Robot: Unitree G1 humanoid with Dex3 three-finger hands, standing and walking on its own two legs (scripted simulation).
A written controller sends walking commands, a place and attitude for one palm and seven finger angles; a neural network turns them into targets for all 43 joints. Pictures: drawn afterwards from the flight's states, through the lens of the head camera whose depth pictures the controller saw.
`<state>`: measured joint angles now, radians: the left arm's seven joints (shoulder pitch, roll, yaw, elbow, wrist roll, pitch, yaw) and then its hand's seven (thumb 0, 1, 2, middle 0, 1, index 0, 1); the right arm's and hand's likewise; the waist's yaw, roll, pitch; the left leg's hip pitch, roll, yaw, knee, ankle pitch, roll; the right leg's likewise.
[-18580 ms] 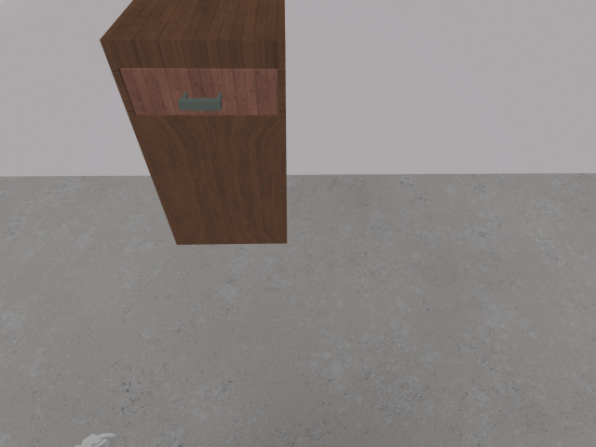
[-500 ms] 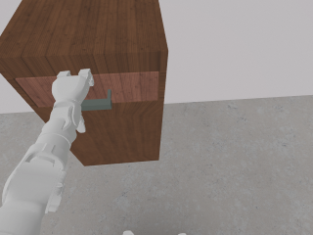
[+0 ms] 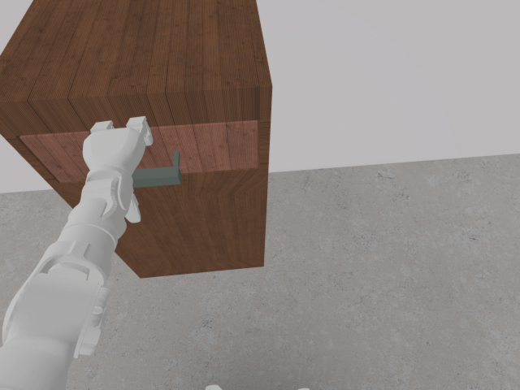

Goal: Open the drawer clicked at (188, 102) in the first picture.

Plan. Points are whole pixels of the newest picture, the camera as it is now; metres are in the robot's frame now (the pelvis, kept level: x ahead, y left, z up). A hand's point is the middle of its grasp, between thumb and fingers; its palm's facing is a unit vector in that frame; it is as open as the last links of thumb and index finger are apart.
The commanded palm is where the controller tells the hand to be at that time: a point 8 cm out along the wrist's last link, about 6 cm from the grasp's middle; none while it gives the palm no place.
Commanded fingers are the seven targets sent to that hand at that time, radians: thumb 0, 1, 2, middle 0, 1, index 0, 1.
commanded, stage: re-aim the fingers above the handle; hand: left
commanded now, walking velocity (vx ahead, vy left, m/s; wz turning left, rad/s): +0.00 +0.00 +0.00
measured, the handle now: (150, 167) +0.53 +0.19 -0.03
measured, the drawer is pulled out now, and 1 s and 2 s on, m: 0.00 0.00 0.00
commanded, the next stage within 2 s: lower the fingers behind the handle in 0.26 s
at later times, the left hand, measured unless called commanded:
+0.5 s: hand (131, 172) +0.48 +0.20 +0.02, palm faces -0.11 -0.04 -0.99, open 13.8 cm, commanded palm +0.47 +0.20 +0.07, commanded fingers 0.00 -0.50 0.30 -0.30 -1.20 -0.30 -1.20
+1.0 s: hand (144, 181) +0.48 +0.19 -0.01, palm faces -0.06 -0.05 -1.00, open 13.9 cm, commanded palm +0.47 +0.18 +0.04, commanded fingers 0.00 -0.50 0.30 -0.30 -1.20 -0.30 -1.20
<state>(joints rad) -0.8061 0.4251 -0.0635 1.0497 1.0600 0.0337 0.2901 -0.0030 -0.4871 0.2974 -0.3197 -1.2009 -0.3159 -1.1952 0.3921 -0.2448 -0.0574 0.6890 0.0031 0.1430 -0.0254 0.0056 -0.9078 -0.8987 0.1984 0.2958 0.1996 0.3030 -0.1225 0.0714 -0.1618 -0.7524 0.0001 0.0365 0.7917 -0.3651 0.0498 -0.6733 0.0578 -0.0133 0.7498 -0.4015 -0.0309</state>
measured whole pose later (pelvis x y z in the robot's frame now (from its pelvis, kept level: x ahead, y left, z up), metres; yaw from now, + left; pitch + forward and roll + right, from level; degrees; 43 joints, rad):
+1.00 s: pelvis -0.01 +0.00 -0.02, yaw +0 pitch +23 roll -3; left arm -0.86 0.40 -0.06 1.13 1.10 0.00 0.37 0.00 -0.49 0.30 -0.32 -1.20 -0.32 -1.20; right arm 0.38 -0.24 -0.05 0.71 -0.02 0.12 -0.02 0.00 -0.91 -0.90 0.20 0.30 0.20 0.30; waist -0.15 0.07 -0.19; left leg -0.90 0.00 0.02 0.91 -0.41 0.05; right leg -0.81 0.06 -0.03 0.86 -0.44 -0.03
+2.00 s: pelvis -0.02 +0.00 -0.04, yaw -1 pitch +26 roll -3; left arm -0.90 0.45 -0.03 1.18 1.10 0.03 0.39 0.00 -0.49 0.30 -0.34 -1.20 -0.32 -1.21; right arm 0.38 -0.24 -0.02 0.70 -0.02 0.10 -0.03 0.00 -0.91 -0.90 0.20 0.30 0.20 0.30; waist -0.18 0.08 -0.19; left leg -1.06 0.02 0.02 1.03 -0.43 0.05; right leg -0.97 0.07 -0.04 0.98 -0.47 -0.03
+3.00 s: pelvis -0.01 +0.00 -0.04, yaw -1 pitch +26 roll -3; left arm -0.85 0.43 -0.06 1.14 1.10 0.03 0.42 -0.01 0.69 0.80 -0.35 -1.35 -0.41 -1.34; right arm 0.37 -0.24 -0.04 0.70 -0.02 0.10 -0.01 0.00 -0.91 -0.90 0.20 0.30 0.20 0.30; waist -0.17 0.08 -0.19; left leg -1.03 0.01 0.02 1.02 -0.44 0.05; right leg -0.94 0.07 -0.03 0.97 -0.47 -0.03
